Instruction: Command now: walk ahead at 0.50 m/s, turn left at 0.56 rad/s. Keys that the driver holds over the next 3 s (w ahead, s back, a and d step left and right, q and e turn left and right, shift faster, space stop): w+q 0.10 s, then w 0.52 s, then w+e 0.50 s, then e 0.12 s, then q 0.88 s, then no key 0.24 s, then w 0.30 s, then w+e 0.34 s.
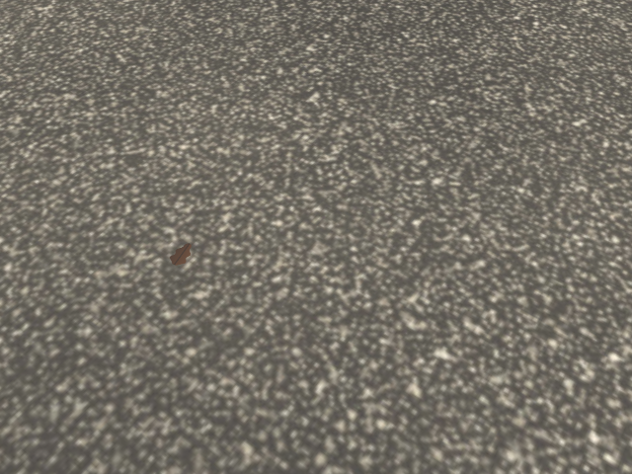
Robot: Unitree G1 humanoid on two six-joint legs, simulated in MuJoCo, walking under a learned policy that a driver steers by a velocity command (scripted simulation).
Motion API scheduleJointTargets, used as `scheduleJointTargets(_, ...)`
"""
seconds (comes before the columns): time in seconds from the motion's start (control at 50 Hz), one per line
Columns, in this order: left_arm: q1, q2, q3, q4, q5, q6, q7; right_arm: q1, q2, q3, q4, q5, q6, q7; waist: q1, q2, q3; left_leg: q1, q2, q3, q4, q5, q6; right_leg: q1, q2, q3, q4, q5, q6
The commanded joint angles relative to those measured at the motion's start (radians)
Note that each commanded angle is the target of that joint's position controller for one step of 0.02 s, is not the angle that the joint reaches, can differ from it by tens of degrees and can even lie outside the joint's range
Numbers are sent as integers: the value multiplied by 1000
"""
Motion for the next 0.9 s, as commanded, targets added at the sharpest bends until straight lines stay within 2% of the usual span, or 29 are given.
scheduleJointTargets(0.02, 65, 79, 19, -45, 10, 28, -7, 32, -136, -29, -49, 5, -33, -3, 30, 29, -54, 40, 245, -262, -200, 347, 144, -67, -12, -21, -84, 65, 37)
scheduleJointTargets(0.1, -110, 85, 17, -108, 4, 31, -9, 116, -141, -31, -39, 3, -29, -2, -34, 65, -19, 92, 227, -289, -209, 301, 107, -165, -4, -26, -275, 211, 55)
scheduleJointTargets(0.22, -259, 75, 2, -157, -6, 12, -24, 212, -123, -19, -11, -10, -34, -14, -102, 83, -15, 247, 257, -286, -169, 421, 76, -154, 41, -48, -513, 320, 11)
scheduleJointTargets(0.26, -256, 90, 4, -166, -9, 4, -24, 206, -137, -18, -8, -15, -37, -22, -87, 90, -9, 277, 289, -302, -148, 475, 61, -99, 55, -41, -572, 290, -21)
scheduleJointTargets(0.28, -215, 102, 9, -157, -9, 0, -23, 183, -148, -19, -10, -16, -40, -25, -60, 94, -11, 273, 299, -300, -128, 520, 44, -34, 66, -39, -605, 257, -41)
scheduleJointTargets(0.3, -147, 120, 17, -137, -10, -4, -18, 159, -160, -21, -13, -17, -43, -27, -26, 99, -29, 265, 296, -288, -76, 635, 27, 63, 91, -46, -627, 211, -60)
scheduleJointTargets(0.32, -37, 141, 28, -101, -12, -10, -9, 146, -169, -22, -11, -20, -45, -25, 23, 87, -79, 262, 274, -267, 45, 747, 13, 192, 124, -60, -656, 174, -79)
scheduleJointTargets(0.34, 110, 163, 39, -59, -7, -20, 3, 137, -162, -18, -10, -19, -48, -19, 94, 47, -159, 202, 223, -220, 235, 709, -5, 385, 102, -43, -705, 195, -106)
scheduleJointTargets(0.36, 269, 234, 54, -46, 14, -26, 19, 159, -97, 1, -39, -15, -53, -14, 138, -61, -297, 48, 162, -173, 526, 392, -22, 612, -125, 212, -716, 54, -155)
scheduleJointTargets(0.38, 270, 319, 79, -24, 18, -15, 12, 314, -33, 9, -33, 18, -50, -9, 54, -313, -356, -260, -23, -98, 808, -331, -61, 777, -335, 700, -858, 9, -296)
scheduleJointTargets(0.4, 186, 219, 62, -37, -13, -4, 1, 252, -112, 1, -12, -19, -42, -17, 36, -117, -230, -355, 51, -161, 874, -293, -45, 665, -294, 716, -902, -113, -278)
scheduleJointTargets(0.42, 99, 150, 46, -52, -22, -5, -3, 159, -115, -1, -27, -21, -43, -9, 24, -31, -110, -357, 92, -155, 849, -196, -47, 530, -253, 535, -910, -85, -259)
scheduleJointTargets(0.44, 66, 115, 37, -47, -15, -10, -6, 107, -97, 5, -40, -20, -44, -3, 16, 4, -65, -340, 123, -143, 804, -145, -51, 450, -201, 418, -931, 37, -236)
scheduleJointTargets(0.48, 78, 92, 27, -15, -19, -22, -1, 99, -77, 11, -42, -35, -27, 10, -13, -58, -49, -289, 159, -118, 733, -119, -69, 380, -129, 263, -959, 209, -201)
scheduleJointTargets(0.54, 141, 103, 29, 28, -31, -44, -6, 78, -53, 19, -43, -40, -11, 22, -23, -67, -55, -312, 175, -77, 686, -90, -93, 385, -110, 183, -986, 358, -215)
scheduleJointTargets(0.58, 170, 111, 31, 48, -33, -45, -6, -5, -45, 26, -67, -41, -7, 27, -11, -61, -27, -383, 204, -47, 624, -29, -111, 396, -102, 146, -1023, 364, -222)
scheduleJointTargets(0.64, 219, 99, 27, 79, -37, -39, -7, -149, -27, 39, -112, -38, -10, 31, 18, -54, 5, -419, 225, -1, 456, 70, -136, 405, -65, 95, -1039, 418, -212)
scheduleJointTargets(0.7, 267, 115, 31, 105, -37, -36, -3, -251, -6, 54, -142, -32, -16, 32, 44, -57, 8, -360, 199, 26, 286, 140, -151, 411, -52, 84, -1012, 490, -204)
scheduleJointTargets(0.76, 296, 131, 34, 120, -31, -29, 2, -305, -19, 55, -159, -25, -23, 24, 57, -59, 3, -318, 174, 26, 200, 143, -146, 458, -75, 119, -957, 557, -205)
scheduleJointTargets(0.8, 283, 143, 39, 121, -27, -24, 8, -300, -38, 50, -165, -23, -32, 17, 40, -65, -4, -269, 165, 11, 159, 91, -129, 483, -96, 153, -909, 596, -197)
scheduleJointTargets(0.82, 267, 151, 42, 119, -25, -21, 10, -263, -51, 45, -156, -23, -38, 13, 17, -68, -15, -209, 154, 6, 129, 55, -118, 484, -99, 166, -870, 622, -187)
scheduleJointTargets(0.84, 248, 158, 45, 116, -26, -20, 10, -183, -68, 36, -133, -24, -47, 6, -21, -62, -48, -99, 133, 11, 81, 30, -103, 473, -85, 164, -788, 678, -173)
scheduleJointTargets(0.86, 238, 147, 43, 113, -31, -20, 7, -46, -100, 21, -89, -34, -60, -5, -79, -14, -124, 96, 146, -4, 21, 53, -77, 418, -33, 125, -618, 664, -153)
scheduleJointTargets(0.88, 222, 104, 32, 75, -41, -24, 3, 120, -177, 0, -71, -59, -71, -22, -140, 85, -259, 337, 352, -210, -3, -67, -26, 257, 32, 77, -352, 422, -131)
scheduleJointTargets(0.9, 334, -6, 12, 46, -71, -18, 7, 143, -270, -25, -74, -66, -56, -24, -88, 299, -370, 553, 608, -600, -92, -150, 79, -57, 181, -27, -59, -194, -97)
Next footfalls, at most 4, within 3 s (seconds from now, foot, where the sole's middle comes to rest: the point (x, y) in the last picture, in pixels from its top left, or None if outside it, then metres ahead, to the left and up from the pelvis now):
0.34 right None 0.38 -0.11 -0.77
0.88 left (272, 399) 0.62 0.12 -0.77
1.36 right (367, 317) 0.83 -0.10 -0.77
1.82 left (279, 345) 0.76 0.11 -0.77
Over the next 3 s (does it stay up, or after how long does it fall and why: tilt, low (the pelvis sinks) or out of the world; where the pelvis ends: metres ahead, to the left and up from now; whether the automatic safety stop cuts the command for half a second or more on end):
stays up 0.85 0.09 0.01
